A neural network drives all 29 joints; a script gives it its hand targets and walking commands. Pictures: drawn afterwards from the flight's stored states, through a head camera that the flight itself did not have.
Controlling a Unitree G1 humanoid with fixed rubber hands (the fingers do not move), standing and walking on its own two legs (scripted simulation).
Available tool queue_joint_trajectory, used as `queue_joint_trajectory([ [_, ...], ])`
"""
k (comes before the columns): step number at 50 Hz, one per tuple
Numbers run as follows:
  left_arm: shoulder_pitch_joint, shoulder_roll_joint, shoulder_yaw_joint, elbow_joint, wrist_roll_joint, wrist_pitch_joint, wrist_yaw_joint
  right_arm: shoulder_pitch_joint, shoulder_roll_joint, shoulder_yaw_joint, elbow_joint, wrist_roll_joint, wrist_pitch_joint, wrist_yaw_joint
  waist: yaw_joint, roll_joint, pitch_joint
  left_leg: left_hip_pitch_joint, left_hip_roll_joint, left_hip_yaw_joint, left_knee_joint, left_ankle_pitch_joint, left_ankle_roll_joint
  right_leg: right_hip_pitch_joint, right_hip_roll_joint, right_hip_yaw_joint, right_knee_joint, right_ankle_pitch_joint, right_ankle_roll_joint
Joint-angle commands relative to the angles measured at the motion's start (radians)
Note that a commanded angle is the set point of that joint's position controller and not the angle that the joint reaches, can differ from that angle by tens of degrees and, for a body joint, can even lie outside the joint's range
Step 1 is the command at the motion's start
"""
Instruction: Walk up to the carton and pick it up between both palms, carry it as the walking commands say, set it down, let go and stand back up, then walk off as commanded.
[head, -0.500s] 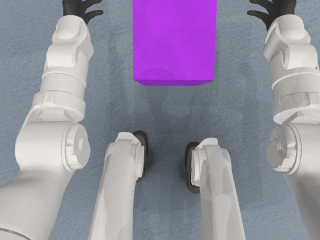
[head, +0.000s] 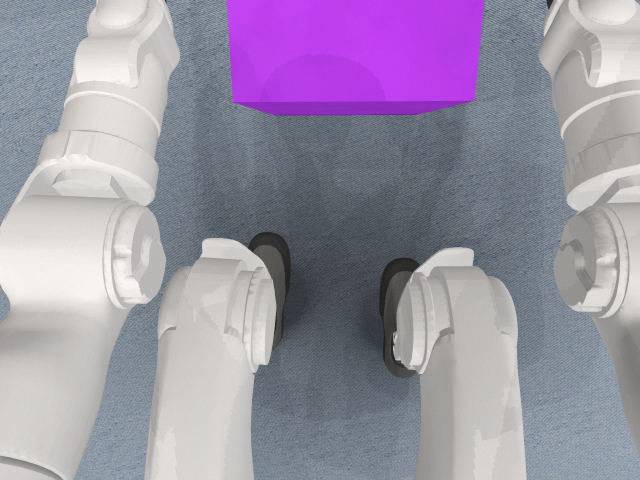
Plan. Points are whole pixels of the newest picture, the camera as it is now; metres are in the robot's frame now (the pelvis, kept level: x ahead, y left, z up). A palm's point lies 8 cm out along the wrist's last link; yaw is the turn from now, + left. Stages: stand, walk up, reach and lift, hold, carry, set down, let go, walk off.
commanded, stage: reach and lift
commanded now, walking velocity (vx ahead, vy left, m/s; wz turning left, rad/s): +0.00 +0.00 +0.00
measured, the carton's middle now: (349, 15) +0.55 +0.01 -0.27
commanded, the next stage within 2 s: none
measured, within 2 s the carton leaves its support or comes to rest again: leaves its support in 1.72 s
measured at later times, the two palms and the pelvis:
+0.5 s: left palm out of the picture +0.54 +0.19 -0.19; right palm out of the picture +0.56 -0.18 -0.20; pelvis -0.01 +0.00 -0.03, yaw +0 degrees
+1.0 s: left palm out of the picture +0.55 +0.16 -0.20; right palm out of the picture +0.56 -0.14 -0.20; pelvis -0.01 +0.00 -0.02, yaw -1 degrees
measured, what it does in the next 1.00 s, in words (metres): stands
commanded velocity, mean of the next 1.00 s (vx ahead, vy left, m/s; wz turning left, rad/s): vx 0.00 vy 0.00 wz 0.00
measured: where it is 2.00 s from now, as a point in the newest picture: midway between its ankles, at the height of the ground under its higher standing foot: (332, 323)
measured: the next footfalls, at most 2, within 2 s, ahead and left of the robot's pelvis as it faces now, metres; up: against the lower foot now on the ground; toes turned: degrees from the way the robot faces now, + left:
none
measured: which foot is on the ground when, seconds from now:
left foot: down 0.00-1.00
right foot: down 0.00-1.00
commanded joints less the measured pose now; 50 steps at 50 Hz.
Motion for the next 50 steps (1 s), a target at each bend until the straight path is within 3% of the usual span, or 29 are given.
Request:
queue_joint_trajectory([
  [1, -0.262, 0.129, -0.004, -0.064, -0.016, -0.034, -0.002, -0.278, -0.118, 0.012, -0.072, 0.016, -0.031, -0.004, 0.011, -0.024, -1.186, 0.725, 0.002, 0.025, -0.039, 0.387, -0.011, 0.484, -0.033, 0.000, -0.159, 0.377, 0.026],
  [8, -0.335, 0.175, -0.026, -0.114, -0.064, -0.048, 0.010, -0.364, -0.143, 0.039, -0.145, 0.039, -0.038, -0.023, 0.008, -0.049, -1.257, 0.718, 0.006, 0.030, 0.015, 0.391, -0.005, 0.580, -0.041, 0.007, -0.103, 0.419, 0.019],
  [16, -0.280, 0.154, -0.026, -0.010, -0.057, -0.048, 0.003, -0.303, -0.108, 0.054, -0.055, 0.051, -0.032, -0.014, 0.029, -0.043, -1.105, 0.655, 0.012, 0.037, 0.021, 0.352, -0.006, 0.505, -0.044, 0.017, -0.106, 0.375, 0.020],
  [29, -0.362, 0.128, -0.061, -0.013, -0.083, -0.047, 0.001, -0.383, -0.100, 0.069, -0.041, 0.056, -0.030, -0.007, 0.022, -0.036, -1.095, 0.689, 0.004, 0.032, -0.001, 0.315, -0.005, 0.496, -0.039, 0.004, -0.118, 0.316, 0.018],
  [36, -0.381, 0.092, -0.057, -0.005, -0.058, -0.049, 0.013, -0.394, -0.069, 0.064, -0.029, 0.038, -0.033, -0.013, 0.024, -0.034, -1.096, 0.717, -0.009, 0.040, -0.003, 0.324, -0.009, 0.497, -0.025, -0.004, -0.120, 0.315, 0.021],
  [44, -0.401, 0.000, -0.069, -0.029, -0.038, -0.052, 0.019, -0.401, 0.004, 0.075, -0.047, 0.011, -0.039, -0.021, 0.007, -0.032, -1.101, 0.733, -0.030, 0.047, -0.005, 0.344, -0.013, 0.522, -0.006, -0.007, -0.125, 0.341, 0.022],
  [50, -0.448, -0.174, -0.110, -0.044, -0.041, -0.048, -0.019, -0.445, 0.183, 0.122, -0.058, 0.016, -0.037, 0.016, 0.009, -0.032, -1.064, 0.725, -0.045, 0.048, -0.007, 0.339, -0.010, 0.522, 0.006, -0.007, -0.127, 0.340, 0.015],
])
